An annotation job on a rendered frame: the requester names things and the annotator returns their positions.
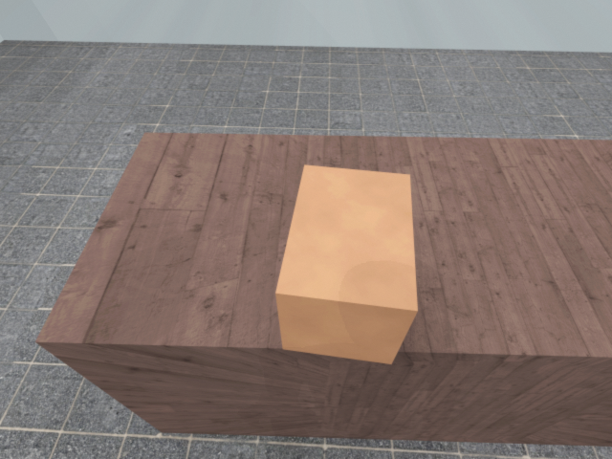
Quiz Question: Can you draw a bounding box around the pedestal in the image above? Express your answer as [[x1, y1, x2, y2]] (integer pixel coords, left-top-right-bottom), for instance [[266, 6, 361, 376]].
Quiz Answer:
[[35, 132, 612, 447]]

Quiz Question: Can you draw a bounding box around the carton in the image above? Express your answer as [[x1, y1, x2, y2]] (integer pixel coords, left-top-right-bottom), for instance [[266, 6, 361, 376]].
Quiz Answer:
[[275, 164, 418, 364]]

